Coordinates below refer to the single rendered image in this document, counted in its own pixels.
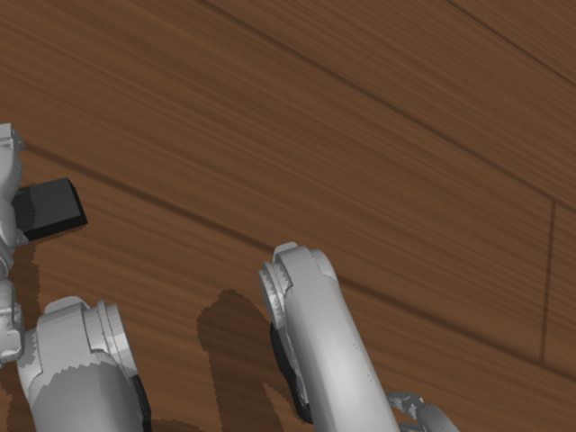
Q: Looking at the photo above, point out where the right robot foot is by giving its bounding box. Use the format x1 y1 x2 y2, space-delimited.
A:
270 322 313 424

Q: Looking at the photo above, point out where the carton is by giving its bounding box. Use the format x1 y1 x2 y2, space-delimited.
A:
11 177 88 242

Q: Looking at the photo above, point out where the left robot hand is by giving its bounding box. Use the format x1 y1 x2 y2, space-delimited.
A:
0 122 29 247

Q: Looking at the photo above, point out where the right robot hand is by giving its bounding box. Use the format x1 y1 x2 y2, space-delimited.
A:
385 391 460 432

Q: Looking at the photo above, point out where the left robot arm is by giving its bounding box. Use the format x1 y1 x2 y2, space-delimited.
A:
0 198 25 369

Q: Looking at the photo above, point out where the left robot foot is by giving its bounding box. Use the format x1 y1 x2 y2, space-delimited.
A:
131 374 152 432

